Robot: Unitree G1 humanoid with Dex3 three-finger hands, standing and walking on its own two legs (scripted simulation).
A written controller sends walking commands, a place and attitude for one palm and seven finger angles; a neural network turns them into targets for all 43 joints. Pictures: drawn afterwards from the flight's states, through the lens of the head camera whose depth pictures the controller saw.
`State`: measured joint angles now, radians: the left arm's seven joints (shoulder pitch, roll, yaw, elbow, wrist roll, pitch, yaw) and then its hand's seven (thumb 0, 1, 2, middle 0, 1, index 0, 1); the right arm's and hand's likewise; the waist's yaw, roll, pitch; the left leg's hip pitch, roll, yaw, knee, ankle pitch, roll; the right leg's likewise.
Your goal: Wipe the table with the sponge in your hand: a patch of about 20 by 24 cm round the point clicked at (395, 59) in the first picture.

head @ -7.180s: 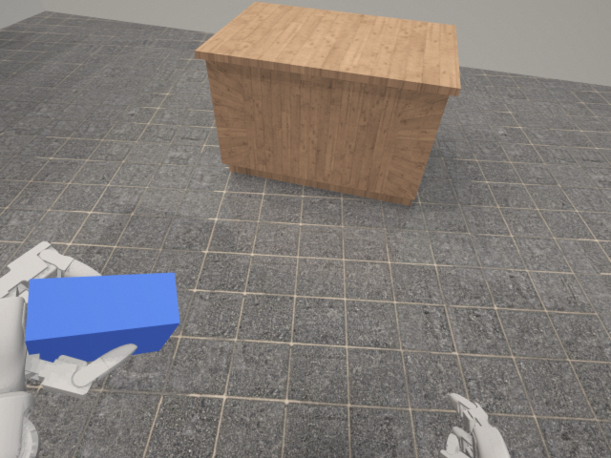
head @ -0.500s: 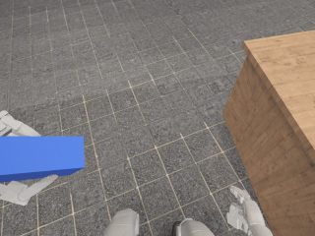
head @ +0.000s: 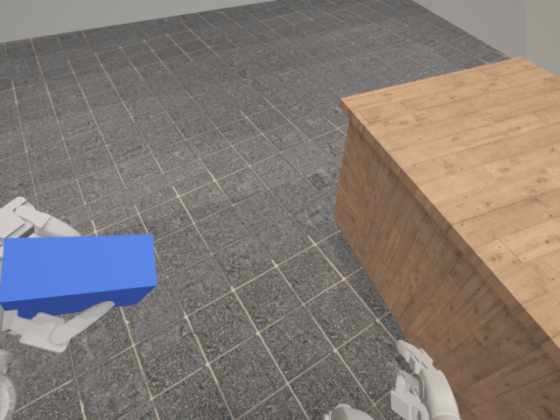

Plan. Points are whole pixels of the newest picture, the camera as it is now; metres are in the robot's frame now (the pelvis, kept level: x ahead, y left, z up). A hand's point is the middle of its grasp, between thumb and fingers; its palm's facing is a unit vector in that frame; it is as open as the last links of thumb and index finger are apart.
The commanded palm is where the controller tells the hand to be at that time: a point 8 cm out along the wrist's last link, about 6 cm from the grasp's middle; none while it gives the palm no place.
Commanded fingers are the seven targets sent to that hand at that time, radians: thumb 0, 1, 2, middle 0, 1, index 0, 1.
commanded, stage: turn to face it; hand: left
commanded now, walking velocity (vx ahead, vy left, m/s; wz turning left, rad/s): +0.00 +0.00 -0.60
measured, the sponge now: (103, 275) +0.22 +0.22 +0.16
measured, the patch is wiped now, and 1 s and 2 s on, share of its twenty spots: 0.00 0.00 0.00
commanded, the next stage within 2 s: none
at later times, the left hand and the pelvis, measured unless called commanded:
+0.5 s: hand (204, 299) +0.19 +0.10 +0.18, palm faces +0.15 -0.86 -0.50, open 9.9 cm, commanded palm +0.16 +0.15 +0.19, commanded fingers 0.00 0.10 1.30 -1.20 -1.60 -1.20 -1.60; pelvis -0.08 -0.07 +0.00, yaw -17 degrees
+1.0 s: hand (402, 405) +0.13 -0.07 +0.18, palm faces -0.19 -0.80 -0.56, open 9.9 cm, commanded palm +0.11 +0.01 +0.19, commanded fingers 0.00 0.10 1.30 -1.20 -1.60 -1.20 -1.60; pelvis -0.18 -0.13 +0.00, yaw -34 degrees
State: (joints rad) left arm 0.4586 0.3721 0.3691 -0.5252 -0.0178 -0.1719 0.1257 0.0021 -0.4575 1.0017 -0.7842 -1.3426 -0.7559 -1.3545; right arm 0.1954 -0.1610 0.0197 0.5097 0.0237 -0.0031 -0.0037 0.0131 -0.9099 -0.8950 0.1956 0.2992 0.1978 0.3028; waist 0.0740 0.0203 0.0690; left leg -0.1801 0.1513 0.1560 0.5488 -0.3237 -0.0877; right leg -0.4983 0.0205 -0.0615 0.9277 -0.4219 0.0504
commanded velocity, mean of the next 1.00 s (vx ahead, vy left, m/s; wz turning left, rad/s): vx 0.00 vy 0.00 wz -0.60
